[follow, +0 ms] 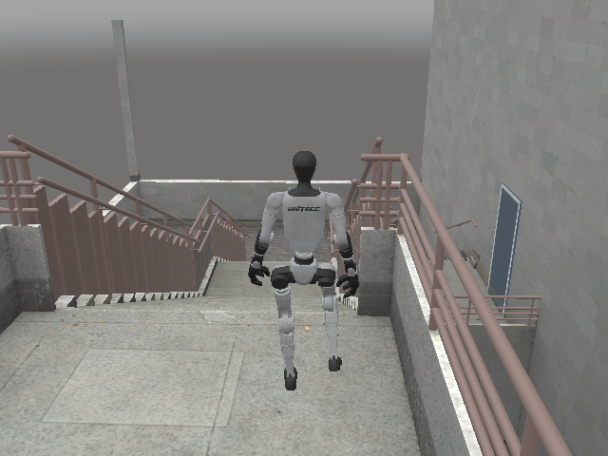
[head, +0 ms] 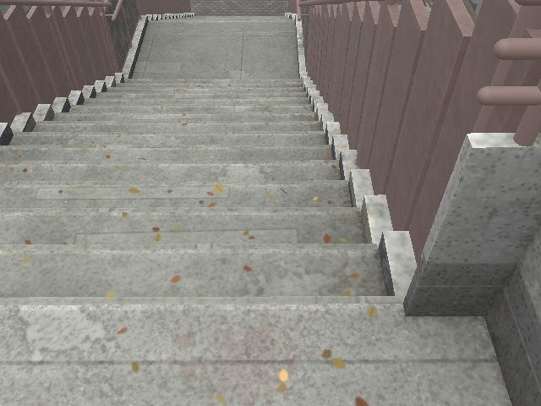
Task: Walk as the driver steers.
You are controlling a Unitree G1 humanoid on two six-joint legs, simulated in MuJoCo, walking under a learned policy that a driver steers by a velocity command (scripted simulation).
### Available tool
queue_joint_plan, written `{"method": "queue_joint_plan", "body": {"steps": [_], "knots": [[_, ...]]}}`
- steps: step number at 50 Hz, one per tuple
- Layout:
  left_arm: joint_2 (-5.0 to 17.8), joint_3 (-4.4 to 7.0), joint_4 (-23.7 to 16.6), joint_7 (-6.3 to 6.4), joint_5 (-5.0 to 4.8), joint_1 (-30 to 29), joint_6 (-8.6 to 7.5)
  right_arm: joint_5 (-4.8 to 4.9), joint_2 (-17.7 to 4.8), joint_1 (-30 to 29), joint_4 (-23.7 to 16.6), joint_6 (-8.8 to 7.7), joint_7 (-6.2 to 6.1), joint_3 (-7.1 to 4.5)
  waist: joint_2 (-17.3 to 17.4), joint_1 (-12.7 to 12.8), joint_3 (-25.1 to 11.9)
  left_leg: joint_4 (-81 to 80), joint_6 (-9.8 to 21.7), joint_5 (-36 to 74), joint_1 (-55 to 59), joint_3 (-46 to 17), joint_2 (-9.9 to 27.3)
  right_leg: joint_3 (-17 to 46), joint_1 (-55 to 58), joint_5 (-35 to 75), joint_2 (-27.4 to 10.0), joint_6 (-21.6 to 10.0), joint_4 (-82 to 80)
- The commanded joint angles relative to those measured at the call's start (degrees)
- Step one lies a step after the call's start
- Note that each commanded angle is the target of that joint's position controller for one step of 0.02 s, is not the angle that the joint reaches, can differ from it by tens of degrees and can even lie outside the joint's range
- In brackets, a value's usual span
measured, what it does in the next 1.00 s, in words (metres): walks ahead, turning left: right foot, then left foot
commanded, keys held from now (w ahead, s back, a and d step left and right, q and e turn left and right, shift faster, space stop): w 0.34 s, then w+q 0.66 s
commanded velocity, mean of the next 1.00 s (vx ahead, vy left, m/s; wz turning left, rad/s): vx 0.50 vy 0.00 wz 0.26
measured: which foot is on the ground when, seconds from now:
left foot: down 0.00-0.30, up 0.32-0.84, down 0.86-1.00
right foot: up 0.00-0.28, down 0.30-0.88, up 0.90-1.00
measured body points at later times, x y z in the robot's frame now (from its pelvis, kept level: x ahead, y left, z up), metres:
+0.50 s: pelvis +0.28 -0.08 +0.00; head +0.29 -0.10 +0.45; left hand +0.32 +0.19 -0.12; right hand +0.37 -0.35 -0.14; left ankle +0.27 +0.09 -0.65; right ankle +0.30 -0.17 -0.74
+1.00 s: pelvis +0.53 +0.01 -0.02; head +0.57 +0.03 +0.43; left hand +0.54 +0.31 -0.14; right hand +0.73 -0.20 -0.13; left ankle +0.58 +0.09 -0.74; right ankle +0.48 -0.17 -0.64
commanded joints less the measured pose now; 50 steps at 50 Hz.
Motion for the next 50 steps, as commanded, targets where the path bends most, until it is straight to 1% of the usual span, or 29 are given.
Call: {"method": "queue_joint_plan", "body": {"steps": [1, 6, 10, 13, 15, 16, 17, 18, 20, 22, 23, 26, 28, 31, 33, 34, 35, 39, 40, 41, 42, 43, 44, 45, 46, 47, 48, 49, 50], "knots": [[1.8, 0.57, -2.3, 0.02, 0.67, 2.3, 0.35, 0.15, -7.5, -1.2, -2.6, -0.92, -1.02, -1.17, 3.1, 2.8, 2.7, -12.1, 10.1, 5.1, -5.3, -12.4, 16.7, 0.5, -2.2, 9.0, -2.9, 1.6, -7.3], [1.5, 0.22, -5.0, -1.17, 0.56, -8.4, 0.1, 0.66, -9.3, 3.9, -1.6, 0.0, -1.77, -1.4, 4.1, -1.0, 2.4, -10.6, 7.0, 6.1, -0.5, -7.8, 14.8, -2.5, 1.3, 19.7, 0.5, 2.4, -27.5], [1.8, 0.02, -7.2, -2.09, -0.48, -14.6, -0.18, 2.01, -9.4, 7.3, 0.2, 1.06, -1.96, -1.68, 5.2, -3.0, 4.6, -7.5, 7.1, 4.3, 7.8, -10.6, 18.8, -2.6, -1.2, 13.6, 1.6, 1.7, -32.9], [3.2, 0.36, -7.6, -2.93, -0.2, -12.5, -1.19, 1.59, -10.9, 7.1, 0.6, 2.29, -2.39, -2.14, 6.0, -0.3, 3.3, -1.4, 5.6, 11.0, 13.6, -11.5, 21.1, -3.5, 2.3, 5.5, 3.2, -1.0, -38.0], [9.1, 3.03, -2.3, -2.66, 0.59, 4.4, -2.11, 0.45, -9.5, 2.2, -2.0, 3.17, -2.56, -1.43, 6.2, 8.2, -8.4, 19.7, 2.8, 25.3, 7.6, -5.7, 14.4, -4.8, 27.1, 5.5, 5.4, -4.0, -39.0], [15.6, 4.4, -0.3, -2.07, 1.8, 14.5, -1.7, 0.73, -6.4, 3.3, -4.4, 2.19, -2.49, -0.39, -2.4, 10.2, -17.7, 41.4, -0.5, 9.4, -9.1, -2.0, 9.2, 13.5, 46.4, 2.0, -8.6, -9.1, -38.9], [16.0, 4.15, 0.1, -1.95, 2.7, 14.8, -0.9, 2.24, -3.0, 6.8, -5.0, 0.49, -2.31, 0.36, -15.0, 7.7, -22.9, 53.5, -1.6, -23.1, -26.4, -7.9, 1.5, 37.6, 57.3, -2.9, -17.7, -15.0, -46.9], [10.3, 2.84, 0.2, -1.62, 1.92, 14.5, -1.18, 3.43, -7.7, 5.5, -4.0, -0.81, -2.37, -1.08, -8.9, 8.2, -18.7, 60.3, -1.3, -22.5, -31.8, -14.8, 4.1, 35.9, 54.0, -7.6, -16.2, -12.3, -48.3], [7.6, 2.04, -1.5, -1.48, 1.46, 5.1, -1.36, 4.03, -8.2, 0.1, -5.0, -1.26, -2.85, -1.64, -3.1, 5.1, -6.9, 57.7, -1.5, -11.5, -32.6, -11.5, 9.0, 19.9, 39.3, -3.1, -11.9, -8.2, -51.9], [5.4, 1.58, -1.1, -1.62, 2.97, 2.0, -2.05, 3.09, -7.0, -0.8, -5.2, 0.43, -3.15, -2.44, -2.9, 2.1, -1.4, 50.5, -2.0, -5.9, -28.5, -12.2, 10.9, 11.2, 30.4, 4.9, -8.4, -7.2, -54.9], [5.2, 1.83, -0.3, -1.52, 3.45, 3.4, -1.97, 2.81, -5.7, -1.3, -5.5, 1.18, -2.57, -2.46, -3.4, 1.5, -1.1, 49.5, -2.4, -4.8, -28.3, -12.2, 11.0, 9.5, 29.9, 9.7, -8.1, -7.8, -55.3], [7.1, 3.07, 1.2, -0.83, 2.2, 5.9, -1.19, 1.94, -4.1, -4.4, -7.5, 2.03, -1.81, -2.48, 0.6, 0.1, -0.7, 47.4, -2.7, -0.4, -32.4, -12.8, 10.2, 3.6, 30.6, 22.9, -8.7, -8.3, -56.6], [8.0, 3.62, 1.0, -0.4, 2.07, 5.2, -0.87, 2.59, -4.0, -6.2, -8.2, 2.14, -1.91, -2.71, -2.0, 0.2, 0.5, 43.3, -2.8, 4.1, -33.3, -12.8, 10.0, -1.6, 28.8, 21.2, -7.0, -6.3, -57.6], [4.4, 2.33, 2.3, 1.06, 1.01, 7.8, -1.07, 1.47, -2.9, -10.4, -9.4, 3.04, -1.24, -2.76, -3.6, 1.8, 1.8, 30.0, -2.6, 15.6, -31.2, -10.6, 9.1, -7.0, 29.4, 18.8, -5.1, -4.1, -57.4], [3.9, 2.1, 3.0, 2.02, 1.12, 9.7, -0.75, 1.31, -0.4, -16.4, -11.9, 3.76, 0.14, -1.79, -1.8, 3.3, 3.6, 23.1, -2.2, 21.1, -31.0, -7.1, 8.4, -10.4, 30.4, 19.7, -5.1, -4.1, -56.8], [6.1, 2.6, 3.1, 2.53, 0.73, 10.3, -0.88, 1.02, 0.1, -18.7, -13.3, 3.95, 0.62, -1.39, -2.8, 3.6, 4.4, 21.9, -2.4, 21.2, -30.7, -5.9, 8.9, -11.0, 30.8, 19.3, -6.0, -4.1, -56.6], [8.8, 3.6, 2.7, 2.25, 0.14, 10.6, -1.03, 1.01, 0.1, -19.2, -14.8, 3.56, 0.84, -1.18, -1.9, 3.7, 3.7, 21.8, -2.1, 17.8, -30.2, -5.9, 9.3, -10.0, 32.5, 20.4, -8.0, -4.9, -55.9], [9.0, 4.45, 0.9, 1.2, 0.4, 9.1, 0.65, 2.57, -4.1, -22.5, -18.4, 2.59, 2.1, -2.32, -2.5, 3.9, 3.4, 20.0, 1.2, 6.1, -31.9, -3.0, 7.9, -10.6, 41.3, 26.6, -9.9, -4.5, -51.7], [8.4, 3.93, 1.2, 2.27, 0.31, 9.6, 1.45, 2.58, -4.7, -21.1, -18.7, 2.38, 2.56, -2.9, -3.6, 3.1, 4.0, 19.5, 1.7, 1.3, -29.9, -0.5, 6.5, -12.7, 41.8, 35.5, -9.1, -3.1, -47.7], [10.5, 4.38, 1.4, 2.98, 1.32, 10.4, 2.41, 2.32, -4.6, -18.4, -19.1, 2.2, 2.95, -3.05, -5.3, 1.8, 2.3, 19.1, 2.3, -2.6, -25.3, 1.9, 4.6, -13.5, 42.3, 47.6, -9.3, -2.9, -42.1], [12.9, 5.22, 0.4, 2.61, 0.58, 8.5, 2.94, 1.78, -5.9, -11.6, -17.9, 2.64, 2.59, -4.22, -3.7, -1.3, -1.6, 18.5, 3.8, -1.2, -16.1, 4.3, 1.1, -14.3, 40.6, 57.6, -8.2, -2.5, -32.5], [13.8, 5.18, 0.3, 2.1, -0.3, 7.3, 3.03, 1.16, -9.1, -1.2, -15.3, 2.97, 1.49, -5.78, -1.5, -6.7, -7.4, 14.0, 6.5, 3.1, -1.0, 2.1, 0.6, -15.2, 34.9, 52.8, -6.4, -0.7, -19.4], [11.1, 4.31, -1.4, 2.42, 1.27, 7.9, 2.47, 1.3, -15.2, 5.8, -14.5, 4.06, -0.06, -7.55, 5.7, -7.2, -12.6, 13.9, 11.1, 9.6, 14.3, -16.7, 12.4, -15.4, 19.0, 23.4, -1.6, 2.0, 1.0], [4.3, 2.25, -5.8, 0.5, 1.21, 12.5, -0.36, 2.39, -18.9, 4.3, -16.3, 3.65, 0.0, -7.73, 17.7, -1.3, -20.7, 6.4, 23.3, -3.0, 32.7, -48.2, 24.2, -4.4, -4.4, -21.4, 10.5, 3.9, 19.8], [8.5, 3.28, -5.6, -1.24, -1.51, 7.6, -3.23, 2.26, -12.0, 8.9, -15.3, 3.21, -0.16, -5.97, 12.7, -5.8, -21.3, 1.2, 20.6, -9.9, 32.7, -48.6, 24.0, 4.6, -10.7, -19.9, 7.4, 1.6, 20.3], [8.9, 3.61, -7.0, -1.72, -2.79, 3.0, -3.95, 2.42, -9.6, 6.6, -15.3, 2.55, -0.04, -5.3, 10.3, -5.2, -14.1, 1.1, 16.5, -11.2, 26.5, -40.6, 21.9, 3.4, -12.1, -15.2, 4.7, 0.6, 16.0], [7.7, 3.29, -7.1, -0.51, -1.46, 1.0, -3.87, 1.85, -9.1, 1.0, -16.7, 2.03, 0.13, -5.28, 1.2, -1.0, -6.1, 0.3, 13.6, -4.4, 13.5, -34.8, 18.9, 2.6, -8.8, -10.2, 2.8, 0.5, 10.5], [8.8, 3.99, -5.7, 0.96, 0.24, 1.6, -2.99, 0.39, -7.8, -3.7, -18.6, 1.76, 0.03, -4.69, -0.2, 1.8, -5.2, 0.9, 12.0, 8.0, 4.4, -29.6, 17.0, 2.4, -2.7, -9.2, 1.0, 1.2, 5.2], [8.3, 4.15, -5.6, 1.25, 0.39, 3.7, -1.83, 0.11, -7.2, -4.9, -19.4, 1.63, 0.08, -4.51, 2.0, 3.8, -5.8, 0.8, 11.6, 11.2, 0.3, -26.8, 15.4, 2.5, 1.8, -8.9, -0.1, 1.6, 1.7]]}}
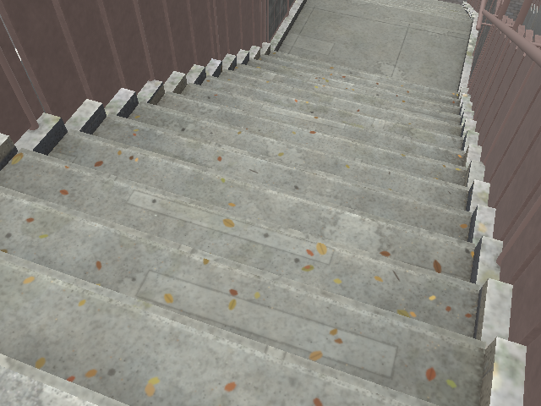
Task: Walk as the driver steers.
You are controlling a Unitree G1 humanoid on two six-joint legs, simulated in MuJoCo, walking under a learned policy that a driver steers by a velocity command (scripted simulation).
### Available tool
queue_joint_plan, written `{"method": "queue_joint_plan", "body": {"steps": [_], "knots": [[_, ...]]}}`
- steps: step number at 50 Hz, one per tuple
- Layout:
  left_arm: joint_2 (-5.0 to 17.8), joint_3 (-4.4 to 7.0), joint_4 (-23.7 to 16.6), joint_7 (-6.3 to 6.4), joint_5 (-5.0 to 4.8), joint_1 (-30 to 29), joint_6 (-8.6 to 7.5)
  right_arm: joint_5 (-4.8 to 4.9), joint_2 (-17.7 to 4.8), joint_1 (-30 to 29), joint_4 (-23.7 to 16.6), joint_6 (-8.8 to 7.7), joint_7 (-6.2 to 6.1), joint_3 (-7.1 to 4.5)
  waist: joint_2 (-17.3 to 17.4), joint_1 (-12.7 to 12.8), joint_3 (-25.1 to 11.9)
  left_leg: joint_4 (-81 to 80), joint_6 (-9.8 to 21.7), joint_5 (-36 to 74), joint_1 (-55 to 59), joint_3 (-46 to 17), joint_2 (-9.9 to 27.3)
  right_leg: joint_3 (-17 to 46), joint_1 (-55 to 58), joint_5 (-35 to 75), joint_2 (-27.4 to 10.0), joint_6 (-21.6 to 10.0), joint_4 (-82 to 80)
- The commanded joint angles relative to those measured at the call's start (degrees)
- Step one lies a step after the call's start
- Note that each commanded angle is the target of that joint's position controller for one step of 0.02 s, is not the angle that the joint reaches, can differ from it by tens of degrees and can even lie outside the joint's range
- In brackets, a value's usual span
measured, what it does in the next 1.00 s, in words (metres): goes down: right foot 0.16 m lower, then left foot 0.15 m higher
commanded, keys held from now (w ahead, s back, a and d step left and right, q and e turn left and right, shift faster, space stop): w+q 0.28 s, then w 0.14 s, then no key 0.54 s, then e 0.04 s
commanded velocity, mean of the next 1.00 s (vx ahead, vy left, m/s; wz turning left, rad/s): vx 0.32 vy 0.00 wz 0.29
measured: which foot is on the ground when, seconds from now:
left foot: down 0.00-0.54, up 0.56-0.98, down 1.00-1.00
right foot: up 0.00-0.50, down 0.52-1.00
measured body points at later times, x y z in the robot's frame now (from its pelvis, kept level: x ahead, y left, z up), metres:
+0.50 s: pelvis +0.27 -0.05 -0.08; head +0.27 -0.04 +0.37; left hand +0.42 +0.24 -0.15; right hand +0.33 -0.32 -0.20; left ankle +0.08 +0.05 -0.73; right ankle +0.42 -0.14 -0.82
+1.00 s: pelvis +0.38 -0.04 -0.16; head +0.39 -0.06 +0.29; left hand +0.30 +0.15 -0.30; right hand +0.60 -0.20 -0.27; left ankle +0.36 +0.13 -0.73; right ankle +0.40 -0.15 -0.89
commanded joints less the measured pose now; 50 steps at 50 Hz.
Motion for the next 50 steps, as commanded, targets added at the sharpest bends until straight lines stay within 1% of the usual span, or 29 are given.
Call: {"method": "queue_joint_plan", "body": {"steps": [1, 4, 5, 7, 8, 10, 13, 14, 17, 19, 21, 24, 25, 26, 27, 28, 29, 30, 31, 32, 33, 35, 37, 41, 43, 44, 47, 49, 50], "knots": [[7.5, 2.36, -3.6, 1.29, 0.38, 2.8, 0.46, -0.74, -5.0, 1.8, -5.3, -1.09, -0.39, -1.29, 1.5, 1.5, -8.8, -13.6, 10.6, 12.7, 12.4, -21.2, 14.9, 2.8, -8.5, 1.9, -4.2, 0.5, -6.9], [4.2, 1.75, -7.8, 1.19, 2.08, -4.5, 2.43, 0.82, -8.5, 5.4, -5.0, -0.9, -1.75, -2.06, 0.0, 1.7, -7.3, -13.4, 9.8, 18.9, 8.5, -18.9, 12.4, 1.5, -9.1, 11.0, -2.5, 2.4, -15.2], [2.7, 1.31, -8.0, 0.86, 2.84, -3.9, 2.58, -0.01, -8.9, 6.7, -4.9, -0.2, -2.46, -2.32, 0.0, 1.9, -9.0, -11.9, 9.7, 22.5, 6.8, -17.7, 11.8, 0.3, -7.7, 16.2, -1.1, 2.4, -15.9], [4.3, 1.74, -6.6, 0.35, 2.11, -1.2, 2.44, -1.67, -9.0, 7.2, -5.9, 0.23, -3.0, -2.0, 3.0, 2.4, -11.3, -8.5, 8.6, 25.8, 6.3, -18.2, 11.7, 0.8, -6.3, 24.9, 0.2, 1.6, -12.4], [6.6, 2.37, -7.2, 0.15, 1.41, -4.0, 1.69, -0.88, -9.3, 9.2, -5.5, 0.03, -3.03, -1.73, 3.5, 1.1, -10.7, -8.1, 8.0, 22.3, 9.2, -18.2, 11.7, 2.0, -10.2, 26.1, 0.5, 1.4, -14.5], [7.5, 2.86, -10.7, -0.72, 0.26, -10.7, 0.47, 0.19, -5.1, 16.9, -2.4, -0.42, -3.68, -0.36, 4.7, -1.1, -7.7, -7.0, 9.2, 8.5, 18.5, -27.2, 14.0, 8.3, -20.6, 23.9, -0.6, 1.4, -18.4], [6.3, 2.48, -14.2, -2.33, 1.83, -17.5, -0.9, 0.84, -6.5, 20.1, -0.1, 0.17, -5.73, -0.67, 5.4, -2.7, -3.5, -4.5, 8.5, 4.6, 21.2, -28.0, 12.8, 8.7, -24.4, 29.9, 2.2, 1.0, -32.2], [4.2, 2.01, -14.9, -3.2, 1.91, -16.8, -1.13, 1.09, -4.0, 19.9, 0.5, 1.21, -6.59, -0.04, 7.3, -2.2, -4.1, -1.5, 8.1, 1.4, 17.5, -27.0, 10.2, 8.3, -20.8, 35.5, 3.0, 0.9, -34.7], [2.4, 1.41, -13.4, -3.87, 2.49, -11.9, -0.78, 0.81, -5.9, 14.7, -1.1, 1.77, -7.0, -0.13, 7.0, -1.4, -3.7, 3.7, 5.6, 0.4, 0.1, -22.0, 7.2, 4.2, -2.7, 47.4, 5.8, -0.4, -37.2], [0.7, 0.6, -14.7, -4.32, 1.92, -12.6, -0.02, 0.33, -5.0, 15.9, -0.2, 2.45, -7.06, 0.41, 6.3, -2.4, -2.9, 9.2, 6.6, -3.5, 2.5, -24.6, 7.4, 5.7, -4.9, 43.2, 4.8, -0.2, -37.9], [2.6, 1.02, -14.7, -4.56, 1.39, -11.5, 0.26, 0.78, -4.5, 14.9, -0.9, 3.11, -7.28, 0.66, 5.1, -3.4, -1.5, 14.5, 5.6, -4.3, 7.7, -25.9, 7.0, 7.8, -6.4, 40.2, 2.2, -0.8, -45.1], [1.5, 1.08, -12.6, -4.77, 1.24, -9.0, 0.33, 2.25, -2.4, 18.5, 0.8, 4.43, -9.45, 1.14, 1.1, -6.1, -1.6, 27.7, 2.6, -1.8, 11.1, -23.2, 3.0, 6.7, 0.7, 55.8, -1.4, -0.7, -62.6], [-0.4, 1.15, -11.4, -4.54, 0.72, -2.9, 0.15, 2.47, -1.2, 17.5, 0.6, 4.45, -9.06, 1.62, 2.4, -3.0, -2.0, 33.4, 1.1, -2.7, 8.3, -20.5, 1.7, 2.8, 8.0, 60.0, -1.8, -0.6, -67.5], [-0.5, 1.5, -7.6, -4.51, 1.62, 5.2, 0.48, 1.45, -0.3, 19.1, 2.0, 4.29, -7.62, 1.77, -0.7, -1.2, -4.0, 42.1, -0.8, -11.1, -1.9, -17.0, -0.6, 1.7, 21.5, 64.1, -2.7, -0.3, -60.1], [2.8, 2.29, -4.1, -4.76, 2.09, 18.8, 1.33, 1.12, 1.8, 22.6, 3.2, 3.4, -5.13, 2.3, -10.1, 3.8, -13.7, 60.1, -4.5, -38.8, -18.9, -12.7, -4.4, 6.9, 46.0, 86.6, -10.6, -4.1, -42.7], [6.6, 2.56, -2.5, -4.93, 1.43, 24.0, 1.93, 2.55, -0.2, 28.6, 4.1, 2.42, -3.31, 2.35, -18.0, 4.6, -23.6, 86.7, -8.5, -53.1, -31.7, -13.0, -6.6, 14.8, 63.7, 90.5, -18.4, -11.9, -29.8], [7.2, 1.97, -2.4, -5.59, -0.41, 22.4, 3.18, 2.85, -3.0, 28.2, 2.5, 2.0, -2.44, 2.16, -17.8, 4.3, -25.7, 94.3, -10.7, -49.1, -36.9, -13.1, -1.2, 18.7, 61.4, 81.2, -20.4, -15.0, -30.6], [5.5, 0.81, -3.3, -5.85, -0.48, 19.2, 4.39, 2.86, -3.8, 23.1, 1.2, 2.24, -2.42, 1.67, -12.1, 4.3, -22.4, 95.5, -11.6, -45.1, -35.6, -11.8, 1.0, 18.5, 52.1, 69.7, -19.2, -15.6, -34.9], [7.7, 0.59, -2.4, -5.34, -1.2, 13.2, 4.79, 4.09, -2.1, 18.2, -3.0, 2.96, -3.48, 2.08, -9.9, 0.6, -18.7, 96.6, -11.3, -35.1, -35.5, -7.7, 4.4, 26.8, 41.4, 46.6, -21.1, -18.7, -43.6], [3.8, -0.92, -2.2, -4.28, -1.24, 9.6, 5.42, 3.68, -1.8, 10.8, -4.6, 3.98, -5.16, 1.77, -4.1, 0.6, -10.1, 95.1, -11.0, -29.2, -34.9, -5.9, 5.9, 28.6, 27.8, 33.7, -19.9, -18.4, -50.8], [2.6, -2.2, -2.3, -3.29, 0.42, 7.7, 5.61, 3.27, -2.2, 5.9, -6.4, 5.32, -6.12, 1.42, -1.5, 0.9, -4.9, 96.9, -10.3, -27.4, -31.7, -6.3, 5.3, 26.9, 17.6, 31.4, -18.5, -17.1, -53.9], [1.0, -3.69, -2.1, -2.98, 1.41, 5.2, 5.29, 1.9, 2.2, 6.1, -7.2, 6.18, -7.43, 2.27, -2.4, -1.6, 0.4, 94.9, -8.6, -27.9, -28.3, -8.2, 5.1, 19.4, 5.1, 32.2, -13.2, -14.5, -53.4], [0.0, -4.14, -1.2, -2.62, 2.68, 7.2, 5.1, 2.37, 2.2, 8.5, -5.9, 5.24, -8.06, 2.36, -3.8, -2.8, -1.4, 86.9, -7.7, -22.2, -27.1, -7.2, 4.2, 11.3, 5.6, 45.1, -7.7, -12.4, -50.8], [-4.8, -5.25, 1.9, -0.94, 2.64, 15.0, 5.5, 1.74, 3.3, 6.7, -5.6, 4.27, -7.54, 3.5, -7.3, -1.5, -5.0, 81.6, -8.9, -15.0, -32.3, -9.7, 5.6, 9.5, 15.5, 57.0, -8.0, -12.4, -47.0], [-3.2, -4.67, 2.9, -0.24, 2.77, 17.4, 5.59, 1.39, 4.1, 3.4, -6.8, 4.58, -7.13, 4.28, -5.2, -0.4, -7.0, 80.6, -10.0, -15.6, -33.7, -9.5, 6.7, 11.6, 20.4, 56.3, -9.2, -13.5, -47.0], [-2.8, -4.15, 2.6, 0.05, 2.32, 18.4, 5.69, 1.49, 2.0, 3.3, -6.4, 4.86, -7.05, 3.56, -2.9, 0.0, -6.6, 72.4, -10.4, -8.8, -33.0, -9.7, 6.6, 9.6, 20.6, 47.6, -6.5, -12.6, -45.7], [-4.2, -4.11, 3.2, 1.61, 1.93, 18.8, 6.19, 0.56, 5.9, -3.6, -9.0, 5.18, -5.89, 4.92, -4.8, 0.4, -4.0, 62.7, -11.5, -5.9, -31.6, -8.8, 11.8, 13.1, 19.8, 39.5, -8.2, -14.0, -46.8], [-4.1, -3.46, 1.5, 1.89, 2.06, 14.8, 6.4, 0.03, 5.1, -4.7, -9.6, 4.49, -5.2, 4.89, -7.4, -0.6, -2.8, 51.0, -11.4, -7.7, -24.8, -5.9, 15.0, 13.2, 15.6, 40.3, -6.7, -13.9, -46.4], [-1.3, -2.44, 1.0, 2.2, 2.15, 13.7, 6.5, -0.56, 4.6, -5.2, -9.7, 3.32, -4.98, 4.98, -9.5, -0.7, -2.9, 46.0, -11.1, -10.2, -18.4, -4.1, 14.5, 12.5, 11.5, 45.1, -6.6, -13.9, -46.3]]}}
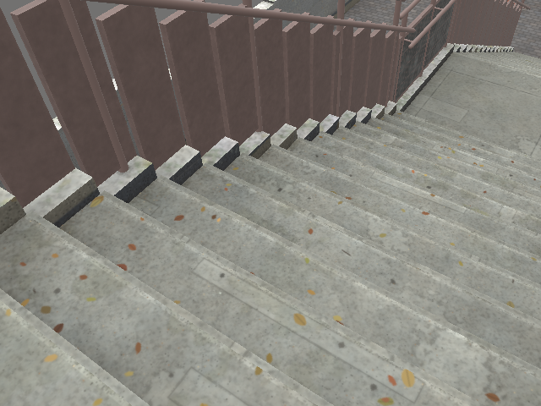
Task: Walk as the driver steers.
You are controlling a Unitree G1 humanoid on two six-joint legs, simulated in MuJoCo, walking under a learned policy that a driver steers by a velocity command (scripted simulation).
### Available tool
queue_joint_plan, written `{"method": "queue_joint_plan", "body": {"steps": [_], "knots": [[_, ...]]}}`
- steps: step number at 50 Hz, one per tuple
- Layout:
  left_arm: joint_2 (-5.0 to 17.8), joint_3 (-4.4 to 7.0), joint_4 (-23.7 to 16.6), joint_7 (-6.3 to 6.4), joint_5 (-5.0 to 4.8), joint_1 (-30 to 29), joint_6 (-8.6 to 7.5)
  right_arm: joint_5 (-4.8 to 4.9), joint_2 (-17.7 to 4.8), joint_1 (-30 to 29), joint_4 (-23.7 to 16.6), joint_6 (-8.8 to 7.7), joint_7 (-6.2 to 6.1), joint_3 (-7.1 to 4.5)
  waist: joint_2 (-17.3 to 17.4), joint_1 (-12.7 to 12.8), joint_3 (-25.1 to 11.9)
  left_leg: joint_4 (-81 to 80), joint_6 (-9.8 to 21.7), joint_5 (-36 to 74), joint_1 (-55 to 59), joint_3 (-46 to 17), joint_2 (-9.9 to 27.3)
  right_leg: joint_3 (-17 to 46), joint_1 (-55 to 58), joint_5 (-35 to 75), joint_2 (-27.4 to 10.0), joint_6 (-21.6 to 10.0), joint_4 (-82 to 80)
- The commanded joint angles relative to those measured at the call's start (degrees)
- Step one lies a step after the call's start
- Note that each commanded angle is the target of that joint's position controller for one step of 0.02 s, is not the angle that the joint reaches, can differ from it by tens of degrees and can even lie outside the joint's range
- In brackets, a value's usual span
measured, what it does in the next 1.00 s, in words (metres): walks ahead, turning right: right foot 0.15 m lower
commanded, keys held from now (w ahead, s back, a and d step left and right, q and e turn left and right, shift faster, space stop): e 0.40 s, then w+e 0.60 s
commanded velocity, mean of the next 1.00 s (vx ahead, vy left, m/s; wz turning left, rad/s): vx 0.20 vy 0.00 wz -0.47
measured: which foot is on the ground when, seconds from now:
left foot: down 0.00-0.60, up 0.62-1.00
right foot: down 0.00-0.44, up 0.46-0.56, down 0.58-1.00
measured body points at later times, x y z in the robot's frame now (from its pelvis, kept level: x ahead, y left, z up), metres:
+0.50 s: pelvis +0.04 +0.03 +0.01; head +0.07 +0.03 +0.46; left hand +0.21 +0.27 -0.10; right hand +0.24 -0.21 -0.03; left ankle +0.04 +0.16 -0.59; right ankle +0.00 -0.09 -0.70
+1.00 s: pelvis +0.24 -0.05 -0.07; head +0.24 -0.08 +0.38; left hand +0.39 +0.17 -0.18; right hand +0.29 -0.38 -0.14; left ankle +0.46 -0.01 -0.77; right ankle +0.05 -0.08 -0.73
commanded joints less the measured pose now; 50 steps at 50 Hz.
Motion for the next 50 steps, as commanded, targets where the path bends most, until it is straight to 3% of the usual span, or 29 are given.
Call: {"method": "queue_joint_plan", "body": {"steps": [1, 2, 3, 7, 9, 14, 15, 16, 19, 20, 21, 23, 24, 25, 28, 29, 30, 31, 32, 33, 34, 35, 36, 39, 41, 43, 45, 48, 50], "knots": [[9.2, 3.01, -5.7, 1.39, -1.0, -1.9, 0.51, -0.77, -4.6, -4.4, -6.4, -3.28, 0.91, -0.72, -9.3, -1.9, 2.1, -17.7, 0.6, -5.5, 3.8, 2.8, 2.3, 10.0, -2.1, 38.0, -11.1, -10.7, -4.8], [9.7, 3.52, -7.3, 2.01, -0.91, -2.4, 1.92, -0.64, -5.2, -7.9, -6.9, -3.65, 0.96, -1.13, -5.4, -1.4, 2.1, -19.2, 2.9, -6.9, 4.4, 5.3, 1.1, 7.1, -3.6, 34.4, -8.7, -8.9, -3.4], [9.1, 3.26, -8.4, 2.62, -0.58, -2.4, 2.9, -1.3, -2.9, -9.8, -5.4, -2.97, 0.97, -0.73, 2.2, 0.2, 3.2, -22.9, 1.9, 5.6, 4.4, 6.4, -0.8, 9.1, -1.4, 32.4, -9.2, -8.7, -5.6], [9.6, 4.19, -9.1, 2.91, -2.03, -0.7, 5.36, -2.01, 1.3, -8.5, -6.1, -2.51, 1.71, 0.71, -5.3, 0.0, 0.5, -15.6, 2.2, -1.5, 0.3, 8.4, -1.9, 10.4, 5.6, 29.8, -7.8, -8.5, -2.7], [9.0, 4.26, -9.6, 4.11, -2.2, 1.2, 5.74, -0.72, 0.2, -12.8, -8.2, -4.39, 1.47, 1.2, -8.1, 2.4, 0.9, -17.7, 1.9, -1.0, -5.5, 8.2, -2.7, 11.9, 11.1, 32.4, -8.5, -8.1, -0.8], [12.8, 5.51, -14.2, 4.7, -2.24, -2.0, 7.06, -1.1, 0.6, -17.2, -11.8, -6.6, 2.22, 2.09, -6.0, 2.5, -1.7, -21.5, 2.3, -2.5, -2.9, 8.7, -4.5, 15.3, 10.3, 34.9, -8.1, -7.1, 1.3], [13.8, 5.84, -15.6, 4.51, -1.79, -3.5, 6.79, -1.39, -0.3, -17.0, -11.9, -6.52, 2.45, 1.77, -4.7, 2.7, -3.3, -21.0, 2.5, -3.4, -0.3, 8.4, -5.1, 16.0, 9.2, 37.7, -8.0, -6.6, 1.4], [14.5, 6.18, -17.0, 4.36, -2.32, -5.7, 6.45, -2.12, -1.3, -16.0, -12.6, -6.67, 1.96, 1.09, -5.2, 0.9, -2.9, -21.5, 2.8, -3.4, 1.7, 8.4, -6.0, 16.8, 7.1, 38.8, -7.4, -5.6, 0.5], [14.1, 6.45, -19.0, 4.03, -2.95, -8.8, 5.92, -2.34, -2.2, -14.6, -13.3, -6.96, 1.46, 0.68, -4.8, -0.8, -4.1, -26.5, 4.4, -1.6, 5.7, 7.1, -6.1, 16.4, 6.2, 38.1, -5.8, -3.4, 1.5], [12.7, 6.41, -21.0, 2.9, -2.68, -9.0, 5.63, -0.4, -6.6, -13.0, -12.7, -7.45, 0.78, -1.0, -1.4, -0.6, -7.2, -24.9, 7.2, 6.8, 10.4, -0.8, -0.8, 10.9, 0.8, 37.5, -3.2, -1.7, 9.2], [14.5, 6.78, -21.9, 2.09, -2.63, -12.2, 5.1, -1.11, -5.7, -10.0, -12.9, -7.19, 0.96, -0.4, -1.6, -3.2, -8.4, -29.2, 8.8, 5.5, 12.0, -5.8, 1.0, 11.2, -4.1, 31.7, -2.3, -1.9, 11.3], [10.6, 5.36, -26.7, 0.59, -1.89, -22.0, 3.7, -2.21, -7.2, -4.8, -11.1, -6.81, 0.96, -0.89, 7.8, -5.6, -1.9, -42.9, 14.2, 0.3, 17.5, -17.7, 6.7, 8.3, -22.5, 14.8, 2.2, 0.1, 16.9], [9.6, 4.65, -28.5, -0.13, -1.98, -26.6, 2.51, -2.24, -7.3, -1.8, -10.1, -7.45, 0.52, -1.27, 11.9, -7.7, 1.7, -49.7, 17.0, -1.7, 20.9, -24.5, 10.0, 7.8, -32.3, 1.7, 3.3, 1.2, 20.8], [10.0, 4.77, -28.7, -0.62, -2.47, -27.2, 1.05, -1.32, -7.6, -0.8, -8.7, -8.61, 0.2, -1.91, 12.3, -7.3, 5.4, -51.3, 17.5, -2.0, 17.8, -25.5, 11.9, 7.2, -35.2, 0.0, 2.4, 1.5, 23.1], [10.5, 5.22, -19.9, -2.35, -3.53, -11.0, -0.94, -0.37, -7.1, -5.5, -8.2, -7.76, -0.87, -2.44, 5.0, -0.1, 4.6, -40.3, 12.2, -8.9, 3.0, -6.4, 6.1, -3.3, -10.0, 21.8, 2.0, 2.3, 5.4], [7.7, 5.18, -16.7, -3.15, -2.72, -3.3, -1.55, 0.34, -6.4, -7.4, -7.9, -7.56, -1.05, -2.44, 5.7, 3.0, 3.0, -35.3, 10.4, -6.1, -1.8, 0.5, 4.4, -6.7, 2.6, 31.1, 3.3, 1.1, -0.3], [9.0, 5.79, -14.6, -3.84, -0.63, 0.7, -1.98, 0.82, -6.7, -8.5, -8.9, -7.47, -0.83, -2.61, -1.0, 5.0, -0.6, -23.4, 8.3, 2.5, -4.1, 8.0, 0.5, -6.5, 13.9, 35.2, 3.5, -0.7, 1.4], [13.7, 6.51, -13.2, -3.18, -0.82, 9.3, -3.2, -1.98, -6.4, -14.1, -13.1, -7.65, -0.43, -2.6, -19.0, 10.2, -1.8, 1.2, 2.0, -14.3, -18.7, 8.1, -5.7, 16.2, 30.3, 38.9, -6.4, -9.5, -1.7], [15.0, 6.23, -14.5, -3.56, -0.67, 9.3, -3.35, -2.65, -5.8, -8.2, -12.3, -7.35, 0.35, -2.23, -13.1, 6.9, -4.4, 8.8, 1.7, -19.9, -23.8, 1.3, -4.2, 23.0, 37.2, 49.2, -12.8, -12.7, 4.2], [15.6, 6.23, -15.8, -3.34, -1.53, 6.2, -2.94, -2.08, -5.8, -3.5, -10.4, -7.14, 1.05, -1.93, -6.8, 4.4, -6.8, 7.8, 2.3, -18.2, -24.1, -0.7, -3.4, 24.2, 37.1, 48.1, -15.2, -13.8, 5.3], [17.3, 6.65, -16.8, -2.99, -2.99, 1.5, -2.53, -1.7, -5.5, -1.3, -9.6, -6.79, 1.36, -2.15, -2.2, 0.7, -4.7, 1.5, 1.9, -13.2, -22.3, -0.1, -3.2, 24.1, 28.4, 45.7, -14.2, -13.6, 3.9], [20.0, 7.33, -17.6, -2.62, -3.19, -3.0, -2.08, -0.39, -6.7, -2.7, -11.3, -6.92, 1.68, -2.65, -3.4, -1.0, -5.6, -5.4, 1.2, -9.5, -22.5, -2.0, -1.9, 32.8, 24.3, 34.0, -16.7, -16.7, 1.9], [19.5, 7.03, -18.3, -2.19, -3.16, -6.8, -1.41, -0.35, -7.5, -3.6, -11.1, -6.54, 1.79, -3.11, -4.0, -2.0, -5.4, -11.5, 1.0, -6.9, -19.6, -3.1, -0.8, 35.1, 18.6, 26.2, -16.7, -17.6, -0.6], [18.6, 6.44, -18.3, -1.52, -2.35, -10.7, -1.19, -2.38, -9.8, 0.1, -7.8, -6.81, 2.15, -4.24, -6.6, -3.8, -5.3, -20.1, 2.6, 7.6, -9.1, -3.8, -0.8, 30.8, 7.6, 29.2, -12.7, -16.1, 2.3], [19.0, 6.57, -16.7, -1.03, -2.33, -8.7, -1.01, -3.79, -10.3, 0.0, -5.4, -7.03, 2.98, -4.43, -5.0, -2.7, -5.4, -22.8, 3.9, 18.7, -3.9, 0.3, -2.8, 25.8, 3.3, 32.3, -8.4, -12.2, 6.3], [17.3, 5.94, -12.3, 0.33, -3.74, 2.0, -1.68, -2.39, -11.4, -5.8, -5.6, -8.11, 3.8, -4.96, -6.2, 1.0, -1.4, -36.0, 4.6, 27.5, -9.6, -2.8, -3.6, 27.4, 7.0, 17.9, -6.1, -10.0, 8.3], [13.7, 4.62, -11.7, 1.95, -3.3, -0.2, -1.38, -4.82, -8.5, -11.3, -7.2, -9.59, 5.27, -3.87, -7.0, 2.3, 1.5, -51.8, 4.9, 50.6, 11.9, 1.7, -8.0, 20.1, -12.9, 3.0, 0.9, -8.9, 7.6], [14.9, 4.79, -10.8, 1.06, -2.63, -2.2, -0.44, -2.45, -7.8, -10.9, -9.5, -8.63, 5.16, -4.13, -12.5, 1.6, 2.4, -54.3, 3.7, 44.3, 22.9, 1.1, -9.8, 23.0, -17.7, 1.3, 1.4, -10.3, 10.1], [13.8, 4.89, -10.8, 0.83, -3.35, -0.9, 0.56, -1.25, -8.7, -8.8, -9.5, -8.5, 4.73, -4.22, -14.1, 1.7, 2.4, -60.1, 4.0, 33.9, 20.8, -2.5, -8.3, 25.8, -7.5, 2.1, 1.3, -10.9, 16.7]]}}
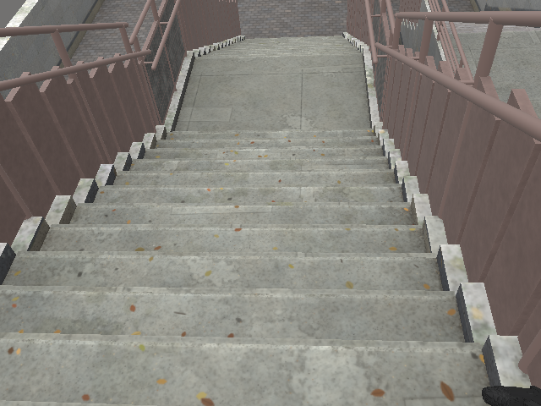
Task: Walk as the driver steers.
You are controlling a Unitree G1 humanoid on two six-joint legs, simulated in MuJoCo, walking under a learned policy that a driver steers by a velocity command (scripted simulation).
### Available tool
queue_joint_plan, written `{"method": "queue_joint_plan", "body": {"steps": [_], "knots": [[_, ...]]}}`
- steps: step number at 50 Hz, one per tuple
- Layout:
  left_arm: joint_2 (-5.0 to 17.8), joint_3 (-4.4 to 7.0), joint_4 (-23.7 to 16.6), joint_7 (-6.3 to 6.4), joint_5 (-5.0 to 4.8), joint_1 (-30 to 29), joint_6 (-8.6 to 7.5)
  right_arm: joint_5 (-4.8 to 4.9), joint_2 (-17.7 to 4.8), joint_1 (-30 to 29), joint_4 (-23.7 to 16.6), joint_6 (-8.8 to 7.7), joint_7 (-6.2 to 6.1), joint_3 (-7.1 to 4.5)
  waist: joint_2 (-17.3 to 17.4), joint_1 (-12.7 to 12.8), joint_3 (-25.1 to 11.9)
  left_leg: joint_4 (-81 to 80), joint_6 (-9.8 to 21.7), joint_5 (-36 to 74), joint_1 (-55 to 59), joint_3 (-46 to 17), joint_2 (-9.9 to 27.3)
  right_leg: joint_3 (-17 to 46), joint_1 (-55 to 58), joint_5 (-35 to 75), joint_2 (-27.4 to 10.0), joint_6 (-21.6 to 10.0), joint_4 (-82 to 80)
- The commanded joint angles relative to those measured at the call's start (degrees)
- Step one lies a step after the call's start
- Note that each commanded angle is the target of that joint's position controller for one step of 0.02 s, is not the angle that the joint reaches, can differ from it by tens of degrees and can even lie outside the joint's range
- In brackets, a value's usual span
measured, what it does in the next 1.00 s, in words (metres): goes down: left foot 0.16 m lower, then right foot 0.16 m lower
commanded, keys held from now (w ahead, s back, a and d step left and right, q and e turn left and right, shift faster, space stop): w+e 0.16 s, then w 0.70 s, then w+q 0.14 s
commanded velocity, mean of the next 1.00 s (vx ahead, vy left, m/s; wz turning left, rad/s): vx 0.49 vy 0.00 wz -0.21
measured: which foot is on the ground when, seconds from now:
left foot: up 0.00-0.06, down 0.08-0.62, up 0.64-1.00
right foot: down 0.00-0.08, up 0.10-0.60, down 0.62-1.00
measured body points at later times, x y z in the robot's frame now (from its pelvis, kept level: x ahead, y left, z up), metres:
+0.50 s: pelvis +0.26 -0.01 -0.14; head +0.27 +0.00 +0.31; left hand +0.50 +0.19 -0.23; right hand +0.13 -0.23 -0.28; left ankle +0.12 +0.14 -0.82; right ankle +0.44 -0.21 -0.82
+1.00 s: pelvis +0.53 -0.08 -0.28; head +0.54 -0.09 +0.17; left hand +0.49 +0.16 -0.42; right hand +0.64 -0.36 -0.39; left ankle +0.75 +0.08 -0.94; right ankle +0.42 -0.17 -0.99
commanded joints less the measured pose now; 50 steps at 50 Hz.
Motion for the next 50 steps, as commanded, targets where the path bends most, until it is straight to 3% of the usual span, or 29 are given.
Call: {"method": "queue_joint_plan", "body": {"steps": [1, 3, 4, 5, 6, 7, 8, 9, 10, 12, 14, 15, 16, 18, 21, 25, 28, 30, 31, 32, 33, 34, 36, 39, 41, 42, 43, 45, 50], "knots": [[5.0, 1.11, -2.3, 0.68, -0.36, -1.2, 0.83, 1.35, -2.7, -2.9, -5.4, -1.09, -0.39, -0.77, -13.2, -1.1, 5.1, -8.4, 0.2, -4.2, 12.1, -0.6, 0.6, 13.4, -7.9, 28.6, -7.0, -6.6, -3.3], [4.6, 0.55, -0.9, 0.3, 0.12, -2.7, 0.87, 1.67, -3.6, 13.3, 0.2, -1.01, -0.05, -2.32, -9.7, -8.8, 1.1, -15.6, 1.6, -1.0, 29.5, 0.7, 4.0, 8.0, -9.4, 32.3, -4.8, -3.5, 14.1], [3.2, 0.22, -0.1, -0.98, 0.62, -3.6, -0.12, 1.53, -4.0, 26.2, 4.5, -0.54, 0.03, -2.69, -4.4, -13.3, -2.8, -10.6, 4.7, 3.1, 47.4, -3.7, 10.0, 4.9, -22.4, 13.4, -1.9, -0.5, 32.1], [-2.1, -0.47, 2.0, -2.95, 0.24, 5.4, -1.51, 0.97, -5.4, 34.0, 6.7, -0.14, 0.53, -2.17, 6.6, -12.0, -9.7, 9.4, 7.7, 19.2, 65.4, -5.7, 15.5, 2.7, -39.8, -11.6, 3.1, 1.7, 56.9], [1.4, -0.2, -0.2, -3.47, -1.63, 11.9, -2.44, 2.14, -6.5, 31.8, 6.1, 0.44, 1.05, -1.72, 14.9, -7.6, -11.6, 7.5, 11.7, 16.4, 64.8, -15.1, 20.5, 3.4, -46.6, -6.1, -1.1, 3.7, 59.9], [5.0, 0.58, -1.7, -3.08, -2.34, 8.5, -2.7, 2.9, -9.7, 30.1, 6.4, 1.4, 0.96, -2.9, 16.2, -7.9, -9.0, 0.5, 18.0, -2.9, 59.8, -21.4, 25.1, -1.0, -52.6, -1.9, -3.6, 6.2, 62.9], [6.9, 1.16, -4.8, -1.89, -3.61, -0.4, -2.63, 2.63, -10.9, 25.1, 7.7, 1.19, 0.19, -3.43, 11.9, -6.4, -2.5, -9.4, 20.7, -30.6, 48.0, -28.9, 27.4, -6.9, -56.8, 9.0, -8.4, 5.9, 64.2], [8.5, 1.91, -4.6, -0.9, -2.79, -5.1, -1.4, 1.6, -5.5, 19.7, 7.6, 1.21, -0.24, -1.43, -0.4, -4.7, 3.8, -15.7, 19.8, -46.9, 33.3, -29.5, 25.3, -6.9, -52.9, 15.8, -10.8, 5.0, 61.5], [10.3, 3.01, -5.6, -0.24, -2.06, -9.7, -0.52, 0.9, -3.3, 13.4, 5.9, -0.06, -1.12, -0.03, -1.0, -3.1, 10.3, -16.4, 17.3, -46.7, 20.2, -27.6, 22.9, -0.9, -48.8, 24.4, -12.1, 3.8, 49.5], [7.4, 3.0, -3.5, -0.13, 0.32, -5.1, -0.55, 1.62, 0.1, 10.5, 8.3, -1.53, -1.45, 1.51, -2.8, 2.0, 14.4, -14.7, 11.4, -36.9, 3.5, -11.3, 13.5, 1.8, -38.1, 36.4, -13.9, 3.9, 24.7], [1.3, 1.74, -4.7, -1.63, 3.38, -7.5, -1.97, 0.39, -3.4, 15.3, 12.7, -0.7, -2.82, 0.35, 3.2, 0.0, 8.3, -13.5, 13.1, -17.2, 6.4, -6.2, 12.1, -3.1, -33.7, 46.4, -14.3, 5.6, 13.9], [0.4, 1.27, -5.4, -2.36, 2.93, -8.4, -2.26, 0.47, -3.1, 17.0, 13.9, -0.05, -3.19, 0.53, 3.3, 0.0, 5.3, -11.6, 13.5, -10.4, 9.6, -5.0, 12.3, -4.1, -32.9, 48.2, -15.0, 6.0, 10.4], [0.6, 1.31, -4.3, -3.21, 2.12, -6.0, -2.57, -0.01, -4.6, 17.8, 14.6, -0.13, -2.89, 0.43, 2.6, 0.9, 1.6, -9.0, 14.1, -8.6, 11.9, -5.2, 13.0, -5.9, -30.8, 52.7, -14.7, 5.6, 12.8], [2.9, 1.91, -6.7, -3.64, 1.51, -13.6, -3.0, 2.86, -2.7, 23.2, 16.4, -0.08, -3.06, 0.43, -2.0, -2.9, 3.6, -4.5, 12.2, -17.5, 24.0, -5.9, 12.0, -1.3, -43.4, 58.4, -16.0, 3.4, 3.8], [2.8, 0.91, -10.4, -5.4, 4.5, -22.8, -4.37, 2.3, -1.8, 24.6, 16.7, 0.39, -4.64, 1.34, -1.1, -6.0, 5.5, 0.0, 9.3, -26.3, 22.9, -1.7, 8.5, -7.7, -38.9, 72.9, -17.0, 1.8, -16.6], [0.7, 0.16, -11.6, -6.95, 1.28, -25.0, -3.69, 2.71, -2.7, 25.0, 18.2, 2.3, -4.41, 1.85, 1.0, -8.8, 8.2, 4.3, 9.5, -34.2, 9.4, 0.6, 6.7, -12.9, -15.9, 73.1, -13.1, 4.7, -25.2], [2.2, 0.0, -11.6, -6.05, 1.08, -24.6, -3.11, 3.45, -4.4, 25.0, 17.6, 3.96, -4.68, 0.97, -0.4, -9.6, 9.6, 14.9, 8.6, -26.4, 22.7, -2.5, 7.7, -12.1, -17.5, 64.3, -15.5, 5.5, -36.0], [5.9, 2.09, -5.5, -5.26, 2.36, -8.5, -2.46, 2.65, -4.5, 23.9, 19.5, 4.3, -4.11, 0.77, -0.9, -1.7, 3.0, 35.5, 7.1, -16.6, 23.0, -0.6, 6.0, -15.6, -0.8, 64.1, -14.9, 2.7, -41.6], [8.3, 3.06, -0.5, -4.91, 3.38, 6.2, -2.17, 3.21, -4.1, 23.9, 20.2, 3.41, -3.55, 0.44, -6.0, 4.5, -2.2, 59.0, 3.6, -35.6, 8.9, 1.0, 0.8, -11.2, 19.1, 77.4, -20.6, -1.1, -36.9], [10.1, 1.87, 1.9, -5.63, 4.59, 12.1, -2.34, 3.64, 2.6, 33.4, 21.4, 1.94, -2.09, 1.85, -19.9, 3.2, -11.6, 83.0, 1.0, -76.5, -12.6, -2.4, -5.5, -7.1, 42.8, 100.5, -27.8, -4.8, -12.3], [11.2, 2.57, 1.3, -5.85, 2.56, 12.3, -1.08, 5.06, -1.8, 36.3, 19.7, -0.19, -1.15, 1.64, -23.8, 4.1, -20.6, 86.3, -0.4, -72.4, -20.2, -7.3, -1.7, 0.1, 47.6, 92.1, -32.6, -9.8, -10.6], [13.8, 3.6, 2.2, -5.93, 1.2, 11.9, -0.19, 5.89, -2.9, 29.2, 15.5, -0.67, -1.28, 1.78, -24.5, 5.3, -22.0, 84.9, -1.3, -67.9, -26.6, -4.7, -1.4, 10.7, 44.1, 61.6, -37.3, -15.6, -22.3], [7.0, 0.88, 1.1, -4.9, 1.78, -1.2, -0.53, 4.99, -3.8, 17.4, 12.5, 2.54, -4.55, 1.26, -4.7, -0.1, -4.0, 73.1, -0.8, -47.8, -23.9, 3.9, 4.0, 15.2, 14.7, 26.1, -33.8, -13.6, -38.6], [2.4, -0.58, 1.3, -5.87, 3.1, -10.2, -5.23, 3.16, -3.2, 19.7, 14.7, 4.04, -5.56, -0.28, -4.0, -6.4, 6.7, 47.1, 0.7, -30.4, -11.3, -1.3, 8.6, 6.4, -12.7, 39.2, -27.1, -9.4, -36.4], [3.6, -0.15, 5.1, -3.52, 1.84, -6.0, -4.88, 0.41, -0.3, 13.5, 11.0, 2.83, -4.68, -0.04, -9.0, -4.7, 5.5, 32.0, -0.3, -22.0, -11.8, 0.2, 9.8, 1.2, -10.0, 55.0, -23.9, -8.7, -34.5], [2.7, -0.66, 7.3, -2.28, 2.54, -3.5, -4.02, 0.35, 0.9, 12.8, 10.3, 3.1, -4.0, 0.09, -11.7, -4.8, 1.9, 31.4, -0.5, -19.2, -11.0, 0.9, 9.7, 0.5, -7.1, 61.1, -24.0, -9.0, -32.7], [4.6, -0.29, 8.1, -2.01, 3.68, -1.8, -4.01, 1.01, 0.7, 16.1, 11.0, 3.28, -2.7, 0.04, -12.2, -6.0, -1.1, 34.3, 0.0, -14.2, -10.6, 1.1, 9.2, 1.2, -5.2, 61.2, -24.7, -9.7, -30.4], [4.1, -0.1, 9.4, -1.91, 1.65, 0.8, -5.02, 1.59, -3.0, 10.4, 8.8, 2.64, -1.55, -1.06, -7.8, -3.4, 0.3, 25.3, 2.5, -3.8, -18.4, -3.3, 9.5, -0.1, 0.9, 48.4, -24.4, -8.1, -27.5], [2.5, -1.46, 10.6, -0.51, 1.38, 2.1, -5.02, 0.48, 0.0, 1.0, 4.4, 2.84, 0.94, -0.14, -7.9, -1.2, 4.4, 8.5, 3.7, 16.2, -2.8, 1.0, 3.6, -9.6, -11.5, 27.5, -19.4, -2.8, -20.5]]}}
